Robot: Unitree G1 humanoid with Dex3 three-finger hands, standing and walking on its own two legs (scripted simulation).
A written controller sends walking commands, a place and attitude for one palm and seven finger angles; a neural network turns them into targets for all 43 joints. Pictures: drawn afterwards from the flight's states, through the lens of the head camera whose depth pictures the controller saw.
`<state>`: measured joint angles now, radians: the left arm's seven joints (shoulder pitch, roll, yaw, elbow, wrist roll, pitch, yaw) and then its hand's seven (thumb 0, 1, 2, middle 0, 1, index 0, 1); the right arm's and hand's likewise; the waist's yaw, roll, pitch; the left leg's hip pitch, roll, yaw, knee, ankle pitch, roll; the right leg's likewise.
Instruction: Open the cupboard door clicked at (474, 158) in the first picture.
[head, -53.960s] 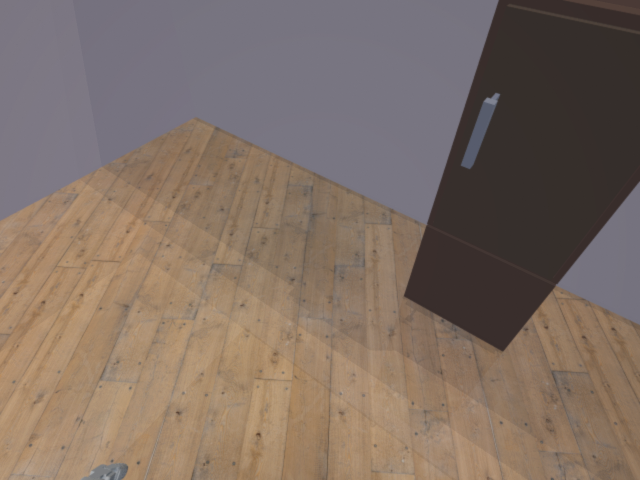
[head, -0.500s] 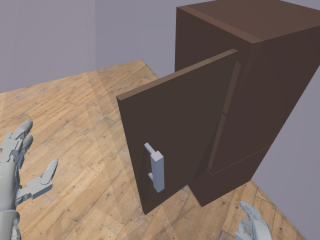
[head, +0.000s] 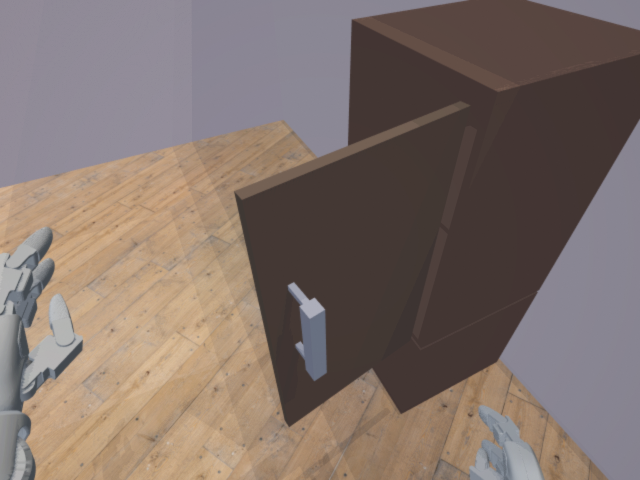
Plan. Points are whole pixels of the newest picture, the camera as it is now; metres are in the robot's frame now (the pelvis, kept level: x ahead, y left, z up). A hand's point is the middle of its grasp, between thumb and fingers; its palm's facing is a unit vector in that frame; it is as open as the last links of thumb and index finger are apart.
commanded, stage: step back with the hand held close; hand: left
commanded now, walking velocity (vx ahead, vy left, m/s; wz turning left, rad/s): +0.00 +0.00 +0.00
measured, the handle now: (306, 332) +0.32 +0.07 +0.00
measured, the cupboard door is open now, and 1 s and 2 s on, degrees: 99 99 99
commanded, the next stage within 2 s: stop stepping back and stand still in 1.12 s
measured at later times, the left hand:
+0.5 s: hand (37, 381) +0.15 +0.28 +0.15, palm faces +0.35 -0.78 -0.52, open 7.4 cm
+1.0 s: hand out of the picture +0.05 +0.29 +0.17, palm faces +0.47 -0.71 -0.53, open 7.4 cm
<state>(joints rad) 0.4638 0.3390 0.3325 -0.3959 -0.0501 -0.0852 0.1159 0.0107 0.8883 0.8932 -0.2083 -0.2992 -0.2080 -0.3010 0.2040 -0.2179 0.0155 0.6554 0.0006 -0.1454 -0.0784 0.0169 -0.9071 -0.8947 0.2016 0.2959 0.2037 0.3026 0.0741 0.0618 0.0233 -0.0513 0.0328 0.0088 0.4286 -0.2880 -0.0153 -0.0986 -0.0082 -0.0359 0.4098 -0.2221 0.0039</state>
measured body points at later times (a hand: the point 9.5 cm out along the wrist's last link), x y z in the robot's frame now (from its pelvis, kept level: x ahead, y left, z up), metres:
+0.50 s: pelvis -0.06 +0.02 -0.01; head -0.04 +0.03 +0.44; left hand +0.12 +0.32 +0.18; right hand +0.11 -0.23 -0.08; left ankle -0.03 +0.13 -0.74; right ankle +0.01 -0.12 -0.74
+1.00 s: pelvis -0.14 +0.02 -0.03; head -0.13 +0.04 +0.42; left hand +0.02 +0.32 +0.19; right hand +0.02 -0.22 -0.10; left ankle -0.03 +0.13 -0.74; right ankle -0.07 -0.11 -0.74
